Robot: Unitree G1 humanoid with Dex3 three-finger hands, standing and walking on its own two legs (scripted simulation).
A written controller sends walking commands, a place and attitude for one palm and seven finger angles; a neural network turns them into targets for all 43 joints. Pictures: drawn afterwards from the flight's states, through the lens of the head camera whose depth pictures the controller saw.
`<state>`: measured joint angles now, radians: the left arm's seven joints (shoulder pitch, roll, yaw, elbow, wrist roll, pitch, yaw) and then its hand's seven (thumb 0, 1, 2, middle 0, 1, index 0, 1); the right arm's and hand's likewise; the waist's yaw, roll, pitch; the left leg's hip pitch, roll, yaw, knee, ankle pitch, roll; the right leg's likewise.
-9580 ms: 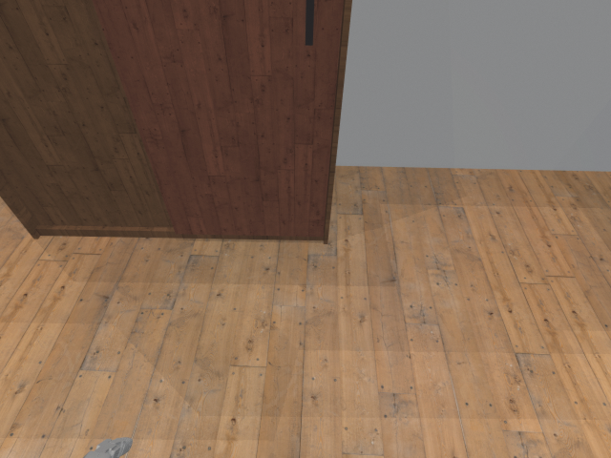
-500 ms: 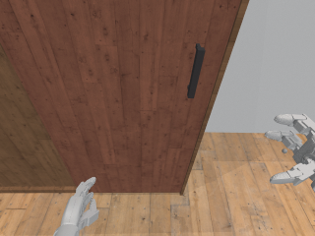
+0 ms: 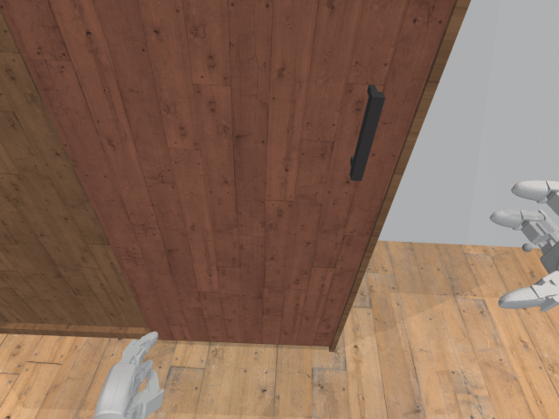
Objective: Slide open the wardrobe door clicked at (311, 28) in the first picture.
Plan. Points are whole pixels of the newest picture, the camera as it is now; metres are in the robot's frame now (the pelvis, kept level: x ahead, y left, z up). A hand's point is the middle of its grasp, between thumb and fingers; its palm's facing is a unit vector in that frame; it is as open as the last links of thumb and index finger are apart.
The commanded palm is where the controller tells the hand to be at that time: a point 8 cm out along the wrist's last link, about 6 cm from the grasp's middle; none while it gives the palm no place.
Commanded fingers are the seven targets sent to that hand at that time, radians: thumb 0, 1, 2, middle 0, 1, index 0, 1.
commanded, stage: raise the hand with hooked fingers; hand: right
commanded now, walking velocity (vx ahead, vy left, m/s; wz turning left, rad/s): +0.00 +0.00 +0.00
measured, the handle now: (363, 134) +0.53 -0.13 +0.17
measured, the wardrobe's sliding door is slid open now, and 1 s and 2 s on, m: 0.00 0.00 0.00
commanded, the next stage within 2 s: move the hooked fingers beside the handle in 0.18 s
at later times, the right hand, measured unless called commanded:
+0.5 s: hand (520, 236) +0.29 -0.28 +0.18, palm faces +0.10 +0.99 -0.03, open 14.0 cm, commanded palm +0.27 -0.32 +0.19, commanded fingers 0.00 0.50 -0.30 0.30 1.20 0.30 1.20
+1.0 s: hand (478, 203) +0.34 -0.25 +0.19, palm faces +0.08 +1.00 -0.01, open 14.0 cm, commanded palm +0.32 -0.29 +0.19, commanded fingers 0.00 0.50 -0.30 0.30 1.20 0.30 1.20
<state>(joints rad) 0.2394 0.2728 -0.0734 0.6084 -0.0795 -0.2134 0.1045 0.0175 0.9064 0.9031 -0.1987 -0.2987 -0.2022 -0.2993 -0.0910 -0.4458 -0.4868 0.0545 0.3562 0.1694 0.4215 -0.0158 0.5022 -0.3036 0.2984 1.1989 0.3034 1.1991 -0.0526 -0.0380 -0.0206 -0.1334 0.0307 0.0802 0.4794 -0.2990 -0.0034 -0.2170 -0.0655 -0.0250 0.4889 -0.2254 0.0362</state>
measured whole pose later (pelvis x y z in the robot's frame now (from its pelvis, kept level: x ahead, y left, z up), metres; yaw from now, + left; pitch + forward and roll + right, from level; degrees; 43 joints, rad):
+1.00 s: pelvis +0.00 +0.00 +0.00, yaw +0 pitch -2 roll +0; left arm 0.24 0.27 -0.06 0.64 -0.08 -0.15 0.12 0.02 0.91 0.90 -0.20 -0.30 -0.20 -0.30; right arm -0.37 -0.41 -0.38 0.30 0.27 0.18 0.30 -0.02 0.50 -0.30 0.30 1.20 0.30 1.20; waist -0.03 -0.04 -0.02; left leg -0.16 0.03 0.08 0.48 -0.30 -0.01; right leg -0.24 -0.06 -0.03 0.49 -0.22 0.03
